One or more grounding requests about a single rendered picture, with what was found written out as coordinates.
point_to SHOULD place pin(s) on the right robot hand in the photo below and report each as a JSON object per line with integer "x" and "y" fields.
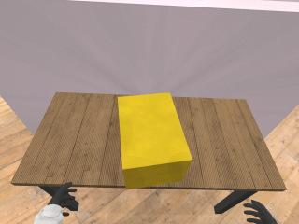
{"x": 263, "y": 214}

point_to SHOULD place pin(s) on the table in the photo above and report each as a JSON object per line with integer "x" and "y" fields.
{"x": 79, "y": 141}

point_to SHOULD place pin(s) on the left robot forearm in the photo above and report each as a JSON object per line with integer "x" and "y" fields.
{"x": 50, "y": 214}

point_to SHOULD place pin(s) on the left robot hand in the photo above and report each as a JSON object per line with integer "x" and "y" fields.
{"x": 59, "y": 197}

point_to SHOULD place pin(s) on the carton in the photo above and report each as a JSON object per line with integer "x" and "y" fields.
{"x": 154, "y": 150}

